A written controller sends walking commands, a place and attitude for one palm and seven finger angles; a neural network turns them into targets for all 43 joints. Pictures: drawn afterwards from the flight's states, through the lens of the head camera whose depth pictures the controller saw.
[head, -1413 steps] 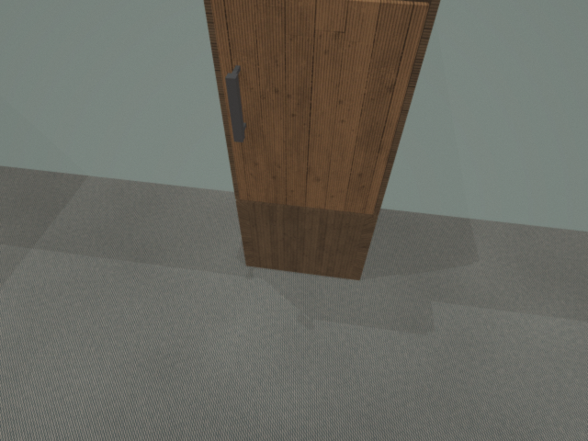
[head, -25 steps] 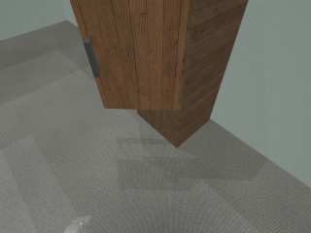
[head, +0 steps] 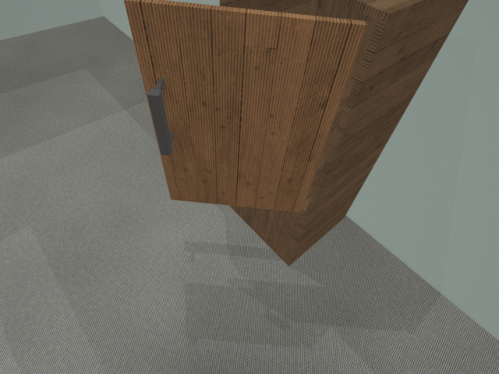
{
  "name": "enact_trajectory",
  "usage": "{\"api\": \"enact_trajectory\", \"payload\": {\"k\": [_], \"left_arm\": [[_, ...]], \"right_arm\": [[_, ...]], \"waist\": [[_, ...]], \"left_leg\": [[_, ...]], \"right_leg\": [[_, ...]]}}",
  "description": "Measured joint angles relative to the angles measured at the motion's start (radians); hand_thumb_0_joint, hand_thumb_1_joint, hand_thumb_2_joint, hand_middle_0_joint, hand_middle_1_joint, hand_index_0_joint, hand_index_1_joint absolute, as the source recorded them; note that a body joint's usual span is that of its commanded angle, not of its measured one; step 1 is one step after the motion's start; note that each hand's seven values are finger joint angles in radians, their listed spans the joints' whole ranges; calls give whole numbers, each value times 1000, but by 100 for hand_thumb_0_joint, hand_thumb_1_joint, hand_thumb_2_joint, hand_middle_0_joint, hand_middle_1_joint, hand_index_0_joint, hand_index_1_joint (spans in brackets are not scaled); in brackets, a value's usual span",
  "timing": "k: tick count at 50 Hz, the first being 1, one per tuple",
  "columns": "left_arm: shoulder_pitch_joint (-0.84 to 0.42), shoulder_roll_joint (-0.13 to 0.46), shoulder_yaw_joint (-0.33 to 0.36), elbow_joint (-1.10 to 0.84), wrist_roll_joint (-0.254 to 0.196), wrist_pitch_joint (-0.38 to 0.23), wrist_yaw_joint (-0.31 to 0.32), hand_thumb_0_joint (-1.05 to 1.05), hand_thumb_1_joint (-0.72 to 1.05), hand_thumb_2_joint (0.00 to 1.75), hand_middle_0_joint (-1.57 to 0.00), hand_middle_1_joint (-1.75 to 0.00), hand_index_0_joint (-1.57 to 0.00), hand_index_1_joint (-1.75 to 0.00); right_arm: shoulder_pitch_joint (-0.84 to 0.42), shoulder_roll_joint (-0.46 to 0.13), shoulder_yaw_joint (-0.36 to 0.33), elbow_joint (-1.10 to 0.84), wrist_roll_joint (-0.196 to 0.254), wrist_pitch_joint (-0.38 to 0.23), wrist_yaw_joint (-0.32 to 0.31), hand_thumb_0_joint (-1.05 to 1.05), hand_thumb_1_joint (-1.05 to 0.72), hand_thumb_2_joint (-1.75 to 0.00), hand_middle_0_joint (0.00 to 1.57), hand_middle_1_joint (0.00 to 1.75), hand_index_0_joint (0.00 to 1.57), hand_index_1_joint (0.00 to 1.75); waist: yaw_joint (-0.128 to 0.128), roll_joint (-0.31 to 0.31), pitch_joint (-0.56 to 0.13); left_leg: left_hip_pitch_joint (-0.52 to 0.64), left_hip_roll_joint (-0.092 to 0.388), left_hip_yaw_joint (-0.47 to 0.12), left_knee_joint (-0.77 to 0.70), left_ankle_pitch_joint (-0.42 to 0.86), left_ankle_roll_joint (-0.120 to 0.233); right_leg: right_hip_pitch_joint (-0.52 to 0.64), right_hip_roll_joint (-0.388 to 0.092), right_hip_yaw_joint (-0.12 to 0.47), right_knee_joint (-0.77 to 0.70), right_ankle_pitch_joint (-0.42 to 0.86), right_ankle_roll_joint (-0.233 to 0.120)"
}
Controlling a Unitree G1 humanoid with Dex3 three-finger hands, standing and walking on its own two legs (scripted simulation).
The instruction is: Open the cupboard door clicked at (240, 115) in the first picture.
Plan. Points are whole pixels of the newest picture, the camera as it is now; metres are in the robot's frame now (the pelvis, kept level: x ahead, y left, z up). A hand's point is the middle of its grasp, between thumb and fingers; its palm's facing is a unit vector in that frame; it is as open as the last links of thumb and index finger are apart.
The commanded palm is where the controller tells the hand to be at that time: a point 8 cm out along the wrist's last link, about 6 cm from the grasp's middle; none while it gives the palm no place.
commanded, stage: come to a stop and stand still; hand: left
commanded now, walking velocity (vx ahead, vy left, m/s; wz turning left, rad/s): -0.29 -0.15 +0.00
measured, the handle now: (163, 118) +0.61 +0.24 +0.02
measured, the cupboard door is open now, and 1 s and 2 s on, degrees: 44 44 44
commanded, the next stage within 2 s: look again from close up in 1.24 s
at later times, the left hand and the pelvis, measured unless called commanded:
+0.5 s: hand out of the picture +0.11 +0.18 -0.18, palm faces +0.03 -0.98 -0.18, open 7.4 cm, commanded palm none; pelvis +0.04 +0.00 +0.00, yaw +0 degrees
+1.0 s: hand out of the picture +0.02 +0.17 -0.16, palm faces -0.02 -0.96 -0.26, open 7.4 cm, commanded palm none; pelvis -0.01 -0.02 +0.00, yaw -1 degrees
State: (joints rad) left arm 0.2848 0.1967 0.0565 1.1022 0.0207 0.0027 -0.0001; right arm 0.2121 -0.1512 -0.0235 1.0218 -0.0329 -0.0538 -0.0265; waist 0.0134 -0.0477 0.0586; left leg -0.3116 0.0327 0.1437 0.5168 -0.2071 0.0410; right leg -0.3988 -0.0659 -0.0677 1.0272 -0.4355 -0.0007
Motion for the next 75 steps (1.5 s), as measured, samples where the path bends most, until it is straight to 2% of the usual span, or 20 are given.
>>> {"api": "enact_trajectory", "payload": {"k": [5,8,9,13,17,19,20,22,25,28,31,33,35,40,46,55,63,75], "left_arm": [[-62,-22,-17,-41,-6,5,10,1,91,90,-20,-29,-19,-30],[-82,-11,-14,-63,-1,17,14,1,92,90,-20,-29,-19,-30],[-86,-6,-13,-70,2,19,15,1,92,90,-20,-29,-19,-30],[-103,-6,-15,-89,9,23,17,1,92,90,-20,-29,-19,-30],[-124,-12,-16,-95,7,14,27,0,92,90,-20,-29,-20,-30],[-134,-15,-14,-97,7,12,31,0,91,90,-20,-29,-20,-30],[-137,-15,-13,-97,5,11,32,0,91,90,-20,-29,-20,-30],[-139,-13,-13,-97,-2,13,32,0,91,90,-20,-29,-20,-30],[-140,-2,-12,-91,-8,33,31,0,91,90,-20,-29,-20,-30],[-141,1,-11,-84,-8,48,29,0,91,90,-20,-29,-20,-30],[-136,1,-14,-79,-10,42,24,1,91,90,-20,-29,-20,-30],[-120,7,-18,-76,-10,29,23,1,91,90,-20,-29,-20,-30],[-106,7,-22,-57,-8,20,26,0,91,90,-20,-29,-19,-30],[-52,-12,-51,-70,-1,-3,49,1,91,90,-20,-29,-20,-30],[-18,-14,-66,-78,-3,-7,36,1,91,90,-20,-29,-20,-30],[6,-14,-76,-73,-3,-7,23,1,91,90,-20,-29,-20,-30],[-4,-10,-74,-48,-5,-15,19,1,91,90,-20,-29,-20,-30],[-37,3,-66,-17,-5,-20,19,1,91,90,-20,-29,-20,-30]], "right_arm": [[0,-2,8,42,9,33,-14,0,-93,-90,20,30,20,30],[-2,5,1,54,16,58,-14,0,-93,-90,21,30,20,30],[-4,7,-2,54,17,64,-13,0,-93,-90,21,30,20,30],[-19,-6,-21,38,22,86,-7,0,-92,-90,20,30,20,30],[-20,-20,-28,27,27,101,-6,0,-91,-90,20,30,20,30],[-22,-23,-28,28,30,106,-8,0,-91,-90,20,30,20,30],[-23,-23,-26,29,30,105,-8,0,-91,-90,20,30,20,30],[-19,-24,-22,28,28,96,-6,0,-91,-90,20,30,20,30],[-13,-11,-13,30,17,88,-8,0,-91,-90,20,30,20,30],[-8,0,-2,24,9,77,-17,0,-91,-90,20,30,20,30],[-7,5,3,28,10,70,-19,0,-91,-90,20,30,20,30],[-3,4,1,36,17,67,-17,0,-92,-90,20,30,20,30],[-11,0,-2,47,24,69,-10,0,-92,-90,20,30,20,30],[2,-32,4,-20,21,61,7,0,-91,-90,20,30,20,30],[20,-44,16,-42,17,65,12,0,-91,-90,20,30,20,30],[49,-47,27,-9,13,63,21,0,-91,-90,20,30,20,30],[76,-45,31,49,16,53,15,0,-91,-90,20,30,20,30],[45,-40,31,87,20,40,7,0,-91,-90,20,30,20,30]], "waist": [[-7,17,1],[-9,8,-3],[-9,4,-5],[-27,37,0],[-35,45,9],[-32,38,15],[-31,32,16],[-30,25,15],[-17,-4,11],[-18,2,9],[-16,16,9],[-11,9,0],[-9,13,-5],[-27,72,-4],[-24,89,-16],[-25,77,-35],[-23,52,-25],[-21,35,-20]], "left_leg": [[50,-8,-6,-47,-2,4],[49,-11,1,-5,-40,-6],[43,-12,5,15,-55,-11],[18,10,-6,65,-84,-32],[-12,-14,-75,218,-249,-57],[3,-25,-88,217,-268,-67],[21,-28,-89,175,-242,-70],[68,-23,-87,50,-83,-60],[83,-36,-67,39,-98,-8],[89,-35,-70,5,-95,5],[90,-33,-78,-24,-67,1],[84,-43,-72,-22,-65,-6],[81,-42,-63,-18,-67,-13],[47,-16,-68,34,-75,-20],[60,-19,-68,28,-57,-26],[60,-13,-70,-22,-13,-38],[69,-3,-73,-51,0,-48],[92,6,-71,-68,-6,-54]], "right_leg": [[37,12,-5,-295,73,20],[88,15,2,-424,185,13],[100,14,8,-445,185,6],[95,35,1,-434,134,-14],[107,38,-12,-450,140,-23],[117,36,-12,-464,148,-18],[119,34,-11,-466,150,-14],[115,35,-11,-451,144,-3],[104,29,16,-392,68,11],[89,47,48,-281,-25,9],[139,48,47,-361,29,9],[198,37,60,-489,162,5],[223,36,69,-539,119,10],[190,60,66,-495,117,8],[187,58,65,-465,114,-1],[174,66,63,-489,143,-16],[185,77,61,-522,159,-24],[211,86,64,-550,160,-29]]}}
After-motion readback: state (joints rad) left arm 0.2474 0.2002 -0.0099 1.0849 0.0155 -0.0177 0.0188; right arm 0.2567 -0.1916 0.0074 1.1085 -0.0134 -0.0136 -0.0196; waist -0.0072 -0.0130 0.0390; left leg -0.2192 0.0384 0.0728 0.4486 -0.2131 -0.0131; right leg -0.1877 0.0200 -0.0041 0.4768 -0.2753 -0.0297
